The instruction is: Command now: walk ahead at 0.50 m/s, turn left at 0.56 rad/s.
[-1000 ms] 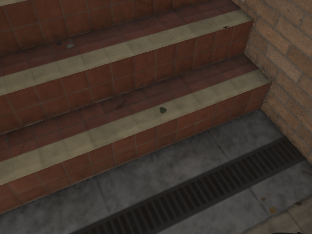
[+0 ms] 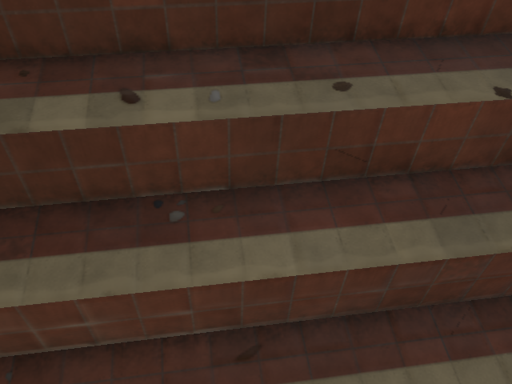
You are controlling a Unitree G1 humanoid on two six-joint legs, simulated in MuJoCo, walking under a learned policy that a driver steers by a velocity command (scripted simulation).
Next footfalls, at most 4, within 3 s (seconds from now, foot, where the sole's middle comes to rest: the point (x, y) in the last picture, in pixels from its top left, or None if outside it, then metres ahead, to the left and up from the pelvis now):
0.48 right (307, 371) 0.45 -0.09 -0.55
1.08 left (110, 244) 0.62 0.32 -0.35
1.54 right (170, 100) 0.82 0.21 -0.14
2.06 left None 1.03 0.62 0.06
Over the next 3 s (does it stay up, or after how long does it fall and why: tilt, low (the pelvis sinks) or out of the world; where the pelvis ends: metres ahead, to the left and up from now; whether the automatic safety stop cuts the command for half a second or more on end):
stays up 1.37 0.50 1.08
